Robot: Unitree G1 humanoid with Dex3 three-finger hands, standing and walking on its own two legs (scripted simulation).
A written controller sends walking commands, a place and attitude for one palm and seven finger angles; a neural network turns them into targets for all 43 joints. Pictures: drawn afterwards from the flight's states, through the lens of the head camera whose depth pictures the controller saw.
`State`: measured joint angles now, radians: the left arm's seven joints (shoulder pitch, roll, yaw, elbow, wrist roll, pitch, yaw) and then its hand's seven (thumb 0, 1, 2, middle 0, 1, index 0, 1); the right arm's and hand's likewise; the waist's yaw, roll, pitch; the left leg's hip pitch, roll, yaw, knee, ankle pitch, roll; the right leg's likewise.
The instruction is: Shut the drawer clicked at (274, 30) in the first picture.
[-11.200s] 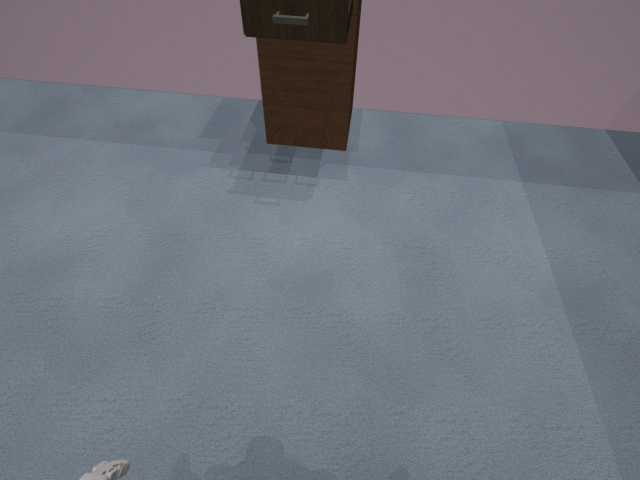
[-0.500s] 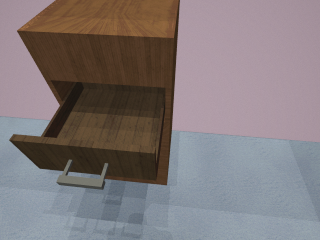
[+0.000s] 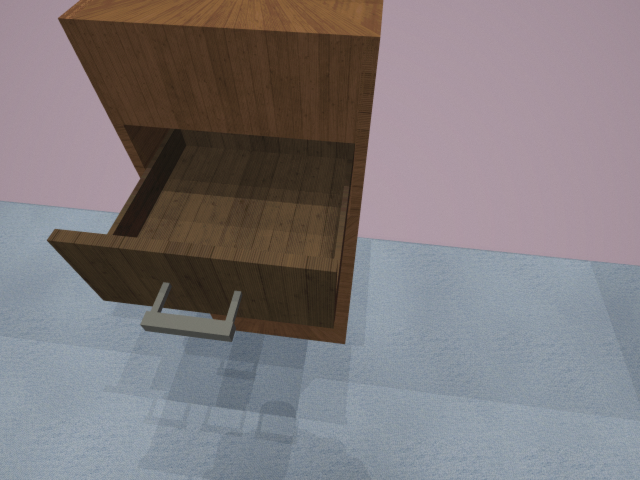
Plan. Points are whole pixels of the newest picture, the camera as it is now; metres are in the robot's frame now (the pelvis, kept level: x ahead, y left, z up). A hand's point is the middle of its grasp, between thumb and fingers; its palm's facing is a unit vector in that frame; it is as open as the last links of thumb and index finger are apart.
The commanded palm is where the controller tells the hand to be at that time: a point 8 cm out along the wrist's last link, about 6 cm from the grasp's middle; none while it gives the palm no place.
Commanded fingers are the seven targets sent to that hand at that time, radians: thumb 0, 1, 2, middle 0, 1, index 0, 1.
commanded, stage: come to a stop and stand still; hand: left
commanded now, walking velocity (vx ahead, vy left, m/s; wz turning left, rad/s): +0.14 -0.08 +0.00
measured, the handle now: (194, 310) +0.32 +0.21 -0.02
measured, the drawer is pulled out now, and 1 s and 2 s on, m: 0.25 0.25 0.25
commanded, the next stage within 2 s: look again from close up in 0.88 s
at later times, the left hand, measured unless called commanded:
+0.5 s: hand out of the picture -0.03 +0.17 -0.17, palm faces -0.02 -0.98 -0.20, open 7.4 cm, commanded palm none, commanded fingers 0.00 0.90 0.90 -0.20 -0.30 -0.20 -0.30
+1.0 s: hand out of the picture -0.04 +0.18 -0.17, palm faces +0.02 -0.99 -0.17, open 7.4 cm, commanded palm none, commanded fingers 0.00 0.90 0.90 -0.20 -0.30 -0.20 -0.30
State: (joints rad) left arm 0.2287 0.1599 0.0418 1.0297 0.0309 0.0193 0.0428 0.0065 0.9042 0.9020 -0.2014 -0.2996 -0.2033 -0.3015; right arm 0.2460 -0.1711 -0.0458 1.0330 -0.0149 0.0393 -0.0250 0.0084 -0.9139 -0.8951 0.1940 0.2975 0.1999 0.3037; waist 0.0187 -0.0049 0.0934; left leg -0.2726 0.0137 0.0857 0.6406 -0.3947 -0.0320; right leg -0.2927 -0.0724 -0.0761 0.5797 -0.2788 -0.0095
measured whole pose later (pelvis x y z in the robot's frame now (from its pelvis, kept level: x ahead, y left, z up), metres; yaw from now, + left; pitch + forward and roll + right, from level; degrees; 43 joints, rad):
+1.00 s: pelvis -0.02 +0.01 +0.01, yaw +0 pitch -2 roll +0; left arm 0.35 0.16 -0.03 1.08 0.01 -0.02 0.04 0.01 0.91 0.90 -0.20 -0.30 -0.20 -0.30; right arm 0.27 -0.16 0.02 1.10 -0.01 -0.01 -0.02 0.01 -0.93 -0.90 0.19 0.30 0.20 0.30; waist 0.01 -0.02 0.01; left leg -0.21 0.03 0.09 0.47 -0.23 0.01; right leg -0.08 0.03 -0.07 0.43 -0.32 -0.04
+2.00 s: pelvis -0.07 +0.02 -0.07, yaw +1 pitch +9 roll +0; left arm 0.55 0.13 -0.05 -0.04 -0.13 -0.41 -0.15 0.02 0.90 0.90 -0.49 -0.61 -0.50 -0.62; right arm 0.13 -0.24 -0.05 0.42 0.02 -0.12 0.01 0.02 -0.91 -0.90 0.19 0.30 0.20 0.30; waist 0.01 -0.02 -0.13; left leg -0.80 0.03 0.07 1.04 -0.40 0.04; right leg -0.68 -0.01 -0.09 1.07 -0.55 -0.04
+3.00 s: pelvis -0.04 +0.03 -0.03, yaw +2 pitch +5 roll -1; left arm 0.61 0.20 0.01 -0.36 -0.21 -0.23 -0.20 0.02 0.89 0.90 -1.38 -1.58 -1.38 -1.58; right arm 0.22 -0.20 0.06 0.46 0.05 -0.16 -0.02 0.02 -0.90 -0.89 0.20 0.30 0.21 0.30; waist 0.02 0.06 -0.11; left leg -0.58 0.02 0.05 0.86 -0.37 0.04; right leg -0.43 0.00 -0.11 0.83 -0.49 -0.03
